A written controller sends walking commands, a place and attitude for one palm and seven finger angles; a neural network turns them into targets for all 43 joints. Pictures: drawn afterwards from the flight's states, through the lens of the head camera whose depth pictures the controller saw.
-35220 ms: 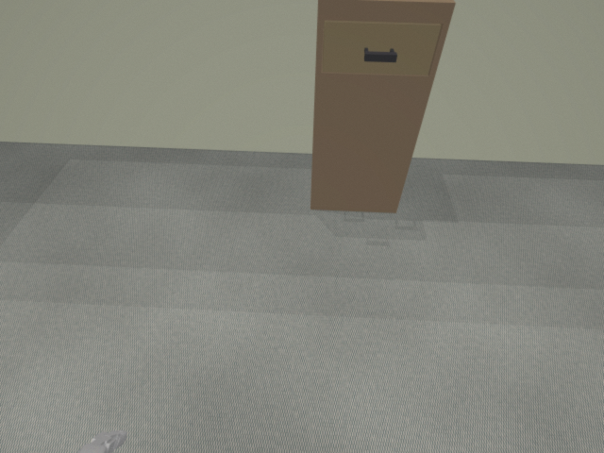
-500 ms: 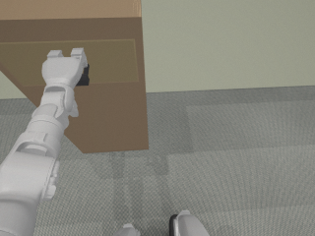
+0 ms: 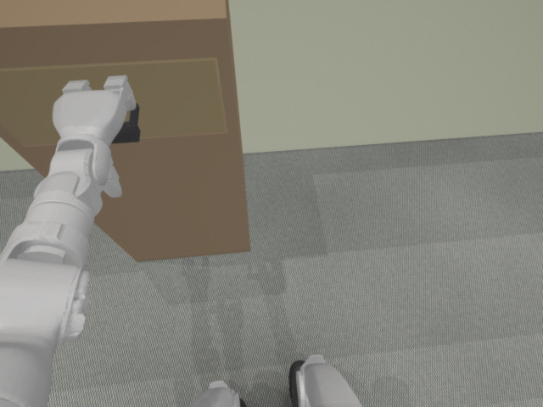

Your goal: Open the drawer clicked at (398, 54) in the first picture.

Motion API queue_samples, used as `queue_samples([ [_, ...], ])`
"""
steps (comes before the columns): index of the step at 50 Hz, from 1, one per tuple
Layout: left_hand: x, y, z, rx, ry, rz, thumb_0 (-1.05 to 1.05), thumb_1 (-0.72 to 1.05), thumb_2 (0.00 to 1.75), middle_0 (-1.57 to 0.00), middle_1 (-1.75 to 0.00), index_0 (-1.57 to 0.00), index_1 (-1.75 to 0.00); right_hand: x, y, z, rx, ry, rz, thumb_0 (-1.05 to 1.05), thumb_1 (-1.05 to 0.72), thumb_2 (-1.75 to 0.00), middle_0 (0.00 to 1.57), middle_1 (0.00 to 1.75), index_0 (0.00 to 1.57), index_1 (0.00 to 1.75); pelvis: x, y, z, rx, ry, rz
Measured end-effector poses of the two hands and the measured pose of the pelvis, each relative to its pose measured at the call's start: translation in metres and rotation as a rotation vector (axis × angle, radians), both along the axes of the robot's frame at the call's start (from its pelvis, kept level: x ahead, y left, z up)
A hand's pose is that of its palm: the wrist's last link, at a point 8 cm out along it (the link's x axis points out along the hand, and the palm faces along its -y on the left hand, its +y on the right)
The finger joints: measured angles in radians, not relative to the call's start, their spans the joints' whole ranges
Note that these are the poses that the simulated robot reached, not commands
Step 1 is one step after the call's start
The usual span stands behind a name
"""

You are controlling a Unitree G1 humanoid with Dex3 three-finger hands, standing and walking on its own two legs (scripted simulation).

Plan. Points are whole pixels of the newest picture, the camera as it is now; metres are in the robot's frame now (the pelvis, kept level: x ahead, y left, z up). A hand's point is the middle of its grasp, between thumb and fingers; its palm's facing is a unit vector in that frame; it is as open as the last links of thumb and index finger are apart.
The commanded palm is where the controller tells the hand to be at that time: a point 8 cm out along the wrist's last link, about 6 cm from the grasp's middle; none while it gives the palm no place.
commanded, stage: lift the fingers back up to retry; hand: left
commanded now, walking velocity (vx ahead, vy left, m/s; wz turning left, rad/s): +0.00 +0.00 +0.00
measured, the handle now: (106, 122) +0.55 +0.23 +0.04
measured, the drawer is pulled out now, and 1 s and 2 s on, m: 0.00 0.00 0.00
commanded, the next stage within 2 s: re-aim the fingers above the handle in 0.60 s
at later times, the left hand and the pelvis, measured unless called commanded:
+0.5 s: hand (96, 119) +0.51 +0.22 +0.09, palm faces -0.01 -0.03 -1.00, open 13.6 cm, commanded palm +0.49 +0.22 +0.15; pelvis +0.05 +0.01 +0.03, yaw +1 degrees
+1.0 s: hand (81, 123) +0.50 +0.24 +0.10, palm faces -0.02 +0.01 -1.00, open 13.8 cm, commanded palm +0.48 +0.23 +0.15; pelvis +0.04 +0.00 +0.03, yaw +1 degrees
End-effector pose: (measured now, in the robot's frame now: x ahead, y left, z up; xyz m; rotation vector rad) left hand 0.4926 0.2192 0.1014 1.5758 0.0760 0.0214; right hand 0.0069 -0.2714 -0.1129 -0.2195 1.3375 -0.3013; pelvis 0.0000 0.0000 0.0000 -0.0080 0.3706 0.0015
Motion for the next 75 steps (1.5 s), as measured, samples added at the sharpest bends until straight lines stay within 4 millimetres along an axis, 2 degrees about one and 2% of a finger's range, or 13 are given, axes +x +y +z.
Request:
queue_samples([
  [13, 0.003, 0.001, 0.014, -0.010, 0.037, -0.023, 0.00, -0.48, 0.30, -0.32, -1.20, -0.34, -1.22, 0.027, 0.010, 0.012, 0.021, -0.027, 0.000, 0.00, -0.90, -0.90, 0.21, 0.30, 0.21, 0.30, 0.023, 0.004, 0.018, -0.007, -0.045, 0.006],
  [20, 0.003, 0.002, 0.024, -0.029, 0.018, -0.038, 0.00, -0.48, 0.30, -0.37, -1.22, -0.35, -1.21, 0.055, 0.012, 0.016, 0.034, -0.045, 0.025, 0.00, -0.90, -0.90, 0.21, 0.30, 0.21, 0.30, 0.038, 0.006, 0.025, -0.011, -0.068, 0.013],
  [29, 0.000, 0.004, 0.049, -0.028, -0.036, -0.013, 0.00, -0.49, 0.30, -0.36, -1.21, -0.36, -1.21, 0.096, 0.015, 0.020, 0.068, -0.105, 0.059, 0.00, -0.90, -0.90, 0.20, 0.30, 0.21, 0.30, 0.050, 0.005, 0.032, -0.010, -0.101, 0.018],
  [34, -0.004, 0.001, 0.050, -0.013, -0.007, 0.001, 0.00, -0.49, 0.30, -0.34, -1.21, -0.34, -1.21, 0.114, 0.015, 0.023, 0.078, -0.140, 0.078, 0.00, -0.90, -0.90, 0.20, 0.30, 0.21, 0.30, 0.051, 0.003, 0.034, -0.007, -0.116, 0.019],
  [39, -0.010, -0.002, 0.044, -0.026, 0.021, -0.017, 0.00, -0.49, 0.30, -0.32, -1.21, -0.33, -1.20, 0.123, 0.012, 0.027, 0.066, -0.166, 0.087, 0.00, -0.90, -0.90, 0.20, 0.30, 0.21, 0.30, 0.048, 0.000, 0.035, -0.003, -0.128, 0.016],
  [44, -0.012, 0.004, 0.043, -0.013, 0.009, -0.019, 0.00, -0.49, 0.30, -0.32, -1.21, -0.32, -1.20, 0.120, 0.008, 0.027, 0.050, -0.170, 0.090, 0.00, -0.90, -0.90, 0.20, 0.30, 0.21, 0.30, 0.044, -0.003, 0.034, 0.001, -0.127, 0.015],
  [51, -0.010, 0.014, 0.049, 0.013, -0.008, 0.008, 0.00, -0.49, 0.30, -0.32, -1.20, -0.32, -1.20, 0.099, 0.002, 0.023, 0.045, -0.122, 0.078, 0.00, -0.90, -0.90, 0.20, 0.30, 0.21, 0.30, 0.040, -0.005, 0.032, 0.001, -0.116, 0.019],
  [62, 0.000, -0.014, 0.046, -0.025, -0.003, -0.065, 0.00, -0.49, 0.30, -0.32, -1.20, -0.32, -1.20, 0.066, 0.000, 0.023, 0.034, -0.074, 0.022, 0.01, -0.90, -0.90, 0.20, 0.30, 0.21, 0.30, 0.038, -0.003, 0.032, 0.002, -0.110, 0.004],
  [65, 0.000, -0.015, 0.046, -0.028, -0.019, -0.061, 0.00, -0.49, 0.30, -0.34, -1.22, -0.32, -1.20, 0.061, 0.001, 0.021, 0.040, -0.074, 0.011, 0.01, -0.90, -0.90, 0.20, 0.30, 0.21, 0.30, 0.037, -0.002, 0.031, 0.003, -0.108, -0.007],
  [70, 0.000, -0.006, 0.046, -0.010, -0.023, -0.017, 0.00, -0.49, 0.30, -0.34, -1.22, -0.33, -1.21, 0.058, 0.004, 0.020, 0.052, -0.076, 0.003, 0.01, -0.90, -0.90, 0.20, 0.30, 0.21, 0.30, 0.034, -0.002, 0.031, 0.006, -0.108, -0.017],
  [75, -0.003, 0.016, 0.046, 0.017, 0.006, 0.056, 0.00, -0.48, 0.30, -0.33, -1.21, -0.33, -1.21, 0.059, 0.005, 0.021, 0.048, -0.086, 0.005, 0.01, -0.90, -0.90, 0.20, 0.30, 0.21, 0.30, 0.031, -0.003, 0.032, 0.006, -0.106, -0.015],
])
